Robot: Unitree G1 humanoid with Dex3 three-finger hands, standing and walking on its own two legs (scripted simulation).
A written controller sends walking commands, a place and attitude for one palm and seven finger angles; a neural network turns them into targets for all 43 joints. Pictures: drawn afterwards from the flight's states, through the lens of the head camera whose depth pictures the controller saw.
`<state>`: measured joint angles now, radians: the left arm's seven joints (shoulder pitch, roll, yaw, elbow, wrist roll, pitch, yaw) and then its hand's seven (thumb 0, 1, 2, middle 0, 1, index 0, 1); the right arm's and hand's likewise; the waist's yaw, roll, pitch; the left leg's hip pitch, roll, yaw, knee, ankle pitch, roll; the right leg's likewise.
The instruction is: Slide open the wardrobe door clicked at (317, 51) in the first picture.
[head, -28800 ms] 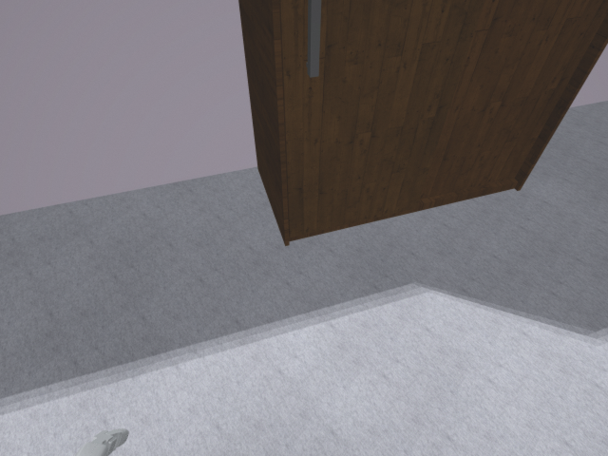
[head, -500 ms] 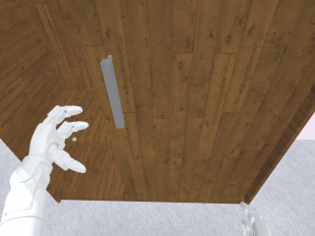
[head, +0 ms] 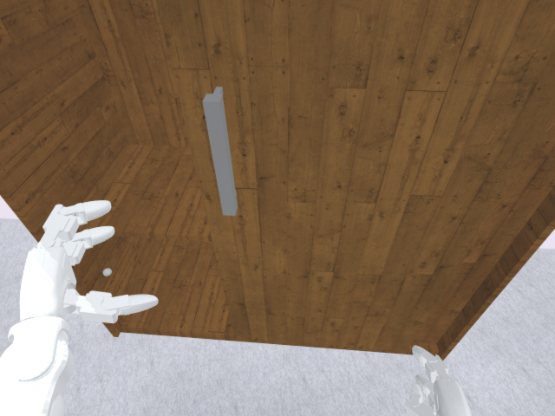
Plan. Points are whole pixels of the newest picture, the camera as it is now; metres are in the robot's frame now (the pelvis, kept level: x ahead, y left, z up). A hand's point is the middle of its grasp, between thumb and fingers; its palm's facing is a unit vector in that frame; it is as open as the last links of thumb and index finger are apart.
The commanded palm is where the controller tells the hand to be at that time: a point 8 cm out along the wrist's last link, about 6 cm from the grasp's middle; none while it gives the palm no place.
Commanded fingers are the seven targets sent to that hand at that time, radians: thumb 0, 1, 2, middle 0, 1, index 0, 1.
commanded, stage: draw the hand back to the body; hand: left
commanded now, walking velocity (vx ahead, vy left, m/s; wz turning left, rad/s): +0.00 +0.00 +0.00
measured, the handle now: (224, 155) +0.51 +0.16 +0.12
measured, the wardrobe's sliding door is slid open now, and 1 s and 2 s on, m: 0.46 0.46 0.46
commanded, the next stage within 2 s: step back with the hand held close in 0.84 s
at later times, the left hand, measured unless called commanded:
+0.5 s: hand (63, 276) +0.21 +0.27 +0.16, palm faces +0.46 -0.80 -0.38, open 8.4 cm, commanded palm +0.16 +0.31 +0.17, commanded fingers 0.00 0.90 0.90 -0.20 -0.30 -0.20 -0.30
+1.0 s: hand (62, 277) +0.20 +0.27 +0.17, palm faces +0.47 -0.80 -0.37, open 7.4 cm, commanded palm +0.16 +0.30 +0.18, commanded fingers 0.00 0.90 0.90 -0.20 -0.30 -0.20 -0.30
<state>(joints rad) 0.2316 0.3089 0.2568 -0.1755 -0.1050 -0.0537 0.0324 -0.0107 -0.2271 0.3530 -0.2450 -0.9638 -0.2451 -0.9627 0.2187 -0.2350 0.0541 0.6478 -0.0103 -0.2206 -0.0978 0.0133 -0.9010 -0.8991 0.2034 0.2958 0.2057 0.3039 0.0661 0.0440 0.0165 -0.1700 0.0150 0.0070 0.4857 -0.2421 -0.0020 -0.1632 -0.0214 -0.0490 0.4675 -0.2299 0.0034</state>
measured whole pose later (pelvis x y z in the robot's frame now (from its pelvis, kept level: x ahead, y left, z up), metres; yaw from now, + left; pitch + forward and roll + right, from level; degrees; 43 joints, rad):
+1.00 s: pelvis +0.01 +0.00 +0.01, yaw +0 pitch -6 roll -1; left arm 0.42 0.34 0.35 -0.37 -0.06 -0.08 0.09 0.01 0.89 0.90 -0.21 -0.30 -0.21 -0.30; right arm 0.22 -0.22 0.02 0.66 -0.02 -0.14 -0.09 0.01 -0.90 -0.90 0.20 0.30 0.21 0.30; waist 0.08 0.06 0.02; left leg -0.07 0.02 0.01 0.41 -0.23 0.00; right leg -0.05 -0.02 -0.05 0.37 -0.21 0.01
